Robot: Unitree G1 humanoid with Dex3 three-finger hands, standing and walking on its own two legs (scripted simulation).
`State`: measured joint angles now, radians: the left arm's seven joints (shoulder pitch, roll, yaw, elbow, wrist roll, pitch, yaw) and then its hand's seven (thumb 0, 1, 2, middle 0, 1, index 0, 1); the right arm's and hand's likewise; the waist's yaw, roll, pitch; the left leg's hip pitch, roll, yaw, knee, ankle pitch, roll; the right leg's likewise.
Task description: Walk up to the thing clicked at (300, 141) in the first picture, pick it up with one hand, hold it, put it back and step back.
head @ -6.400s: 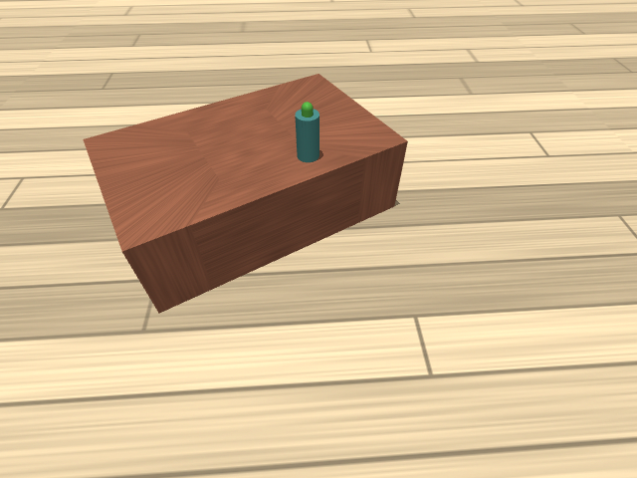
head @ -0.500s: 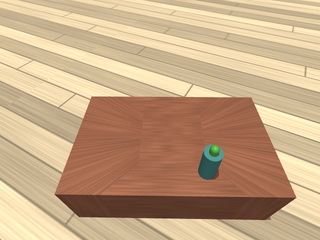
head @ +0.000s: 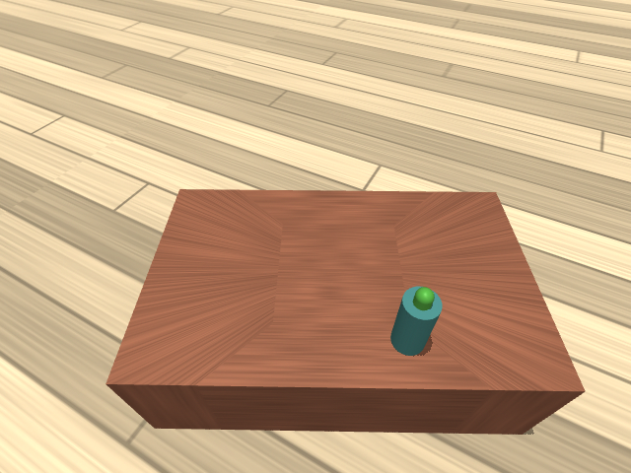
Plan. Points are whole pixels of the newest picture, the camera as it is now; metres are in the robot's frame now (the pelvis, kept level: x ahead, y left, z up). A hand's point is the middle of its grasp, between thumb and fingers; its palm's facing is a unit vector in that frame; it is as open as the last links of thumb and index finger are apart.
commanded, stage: stand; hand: right
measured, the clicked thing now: (416, 317) +0.50 -0.23 -0.31
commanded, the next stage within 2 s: go down in 1.06 s
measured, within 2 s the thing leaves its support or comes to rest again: neither
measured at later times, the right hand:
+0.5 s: hand out of the picture +0.08 -0.25 -0.16, palm faces -0.02 +0.94 -0.34, open 7.4 cm
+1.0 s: hand out of the picture +0.08 -0.25 -0.16, palm faces -0.02 +0.94 -0.34, open 7.4 cm
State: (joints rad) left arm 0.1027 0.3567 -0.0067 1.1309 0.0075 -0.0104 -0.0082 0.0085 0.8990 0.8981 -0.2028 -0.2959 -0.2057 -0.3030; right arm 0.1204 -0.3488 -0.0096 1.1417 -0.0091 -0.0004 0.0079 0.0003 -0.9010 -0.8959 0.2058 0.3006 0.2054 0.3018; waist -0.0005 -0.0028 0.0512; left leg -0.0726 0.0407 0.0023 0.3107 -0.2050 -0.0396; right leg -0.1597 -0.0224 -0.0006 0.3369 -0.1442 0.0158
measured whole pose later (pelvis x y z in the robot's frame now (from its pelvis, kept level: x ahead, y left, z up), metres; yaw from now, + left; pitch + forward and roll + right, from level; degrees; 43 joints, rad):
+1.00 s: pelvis +0.01 +0.00 +0.00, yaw +0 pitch -2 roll +0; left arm 0.10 0.36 0.00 1.13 0.01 -0.01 -0.01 0.01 0.90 0.90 -0.20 -0.30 -0.21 -0.30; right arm 0.12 -0.35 -0.01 1.12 -0.01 0.00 0.00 0.00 -0.90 -0.90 0.21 0.30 0.21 0.30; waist 0.00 0.00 0.04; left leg -0.06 0.04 0.00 0.30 -0.21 -0.04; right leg -0.14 -0.03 -0.01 0.33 -0.16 0.02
